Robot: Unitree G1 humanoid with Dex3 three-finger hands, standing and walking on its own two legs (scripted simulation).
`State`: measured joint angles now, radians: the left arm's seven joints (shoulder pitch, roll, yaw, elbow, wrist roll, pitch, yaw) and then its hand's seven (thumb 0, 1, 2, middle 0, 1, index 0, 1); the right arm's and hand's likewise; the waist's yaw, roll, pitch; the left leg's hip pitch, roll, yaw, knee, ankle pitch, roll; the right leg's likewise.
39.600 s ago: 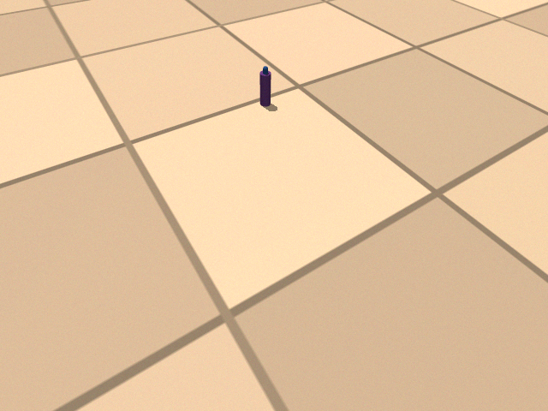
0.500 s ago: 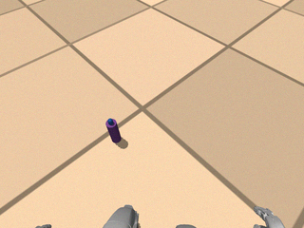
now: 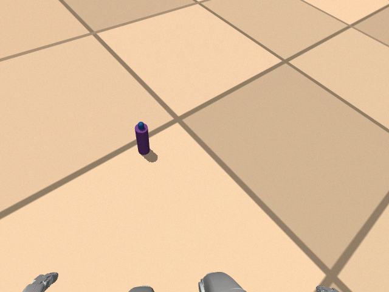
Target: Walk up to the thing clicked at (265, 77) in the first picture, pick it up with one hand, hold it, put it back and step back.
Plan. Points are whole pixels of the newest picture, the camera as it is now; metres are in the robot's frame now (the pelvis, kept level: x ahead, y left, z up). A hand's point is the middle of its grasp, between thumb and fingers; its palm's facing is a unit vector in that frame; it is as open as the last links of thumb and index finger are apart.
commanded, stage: step back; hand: left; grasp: from the side
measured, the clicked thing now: (142, 137) +0.93 +0.23 -0.64
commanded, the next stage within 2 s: stand in 1.36 s
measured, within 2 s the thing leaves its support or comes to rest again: neither
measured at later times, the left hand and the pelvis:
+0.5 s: hand out of the picture -0.06 +0.25 -0.14, palm faces +0.04 -0.90 -0.42, open 7.4 cm; pelvis -0.13 -0.03 -0.01, yaw +2 degrees
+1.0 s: hand out of the picture -0.06 +0.21 -0.14, palm faces +0.06 -0.92 -0.38, open 7.4 cm; pelvis -0.10 -0.05 +0.00, yaw +3 degrees
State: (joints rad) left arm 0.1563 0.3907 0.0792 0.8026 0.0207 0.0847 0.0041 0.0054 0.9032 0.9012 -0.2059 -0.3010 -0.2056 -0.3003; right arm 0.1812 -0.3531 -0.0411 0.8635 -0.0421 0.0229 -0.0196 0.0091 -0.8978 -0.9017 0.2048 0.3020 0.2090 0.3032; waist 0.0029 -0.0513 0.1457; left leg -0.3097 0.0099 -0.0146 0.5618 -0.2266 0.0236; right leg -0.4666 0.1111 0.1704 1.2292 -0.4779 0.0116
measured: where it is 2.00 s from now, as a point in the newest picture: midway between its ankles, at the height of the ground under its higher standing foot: outside the picture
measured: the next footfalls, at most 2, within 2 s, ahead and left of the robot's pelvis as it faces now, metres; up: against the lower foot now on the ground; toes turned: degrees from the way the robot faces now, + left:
right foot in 0.16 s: -0.08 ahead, -0.16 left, +0.00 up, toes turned -2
left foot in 0.48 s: -0.10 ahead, +0.08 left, +0.00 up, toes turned -1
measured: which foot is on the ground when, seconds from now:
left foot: down 0.00-0.20, up 0.22-0.46, down 0.48-0.80, up 0.82-1.00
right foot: up 0.00-0.14, down 0.16-0.52, up 0.54-0.74, down 0.76-1.00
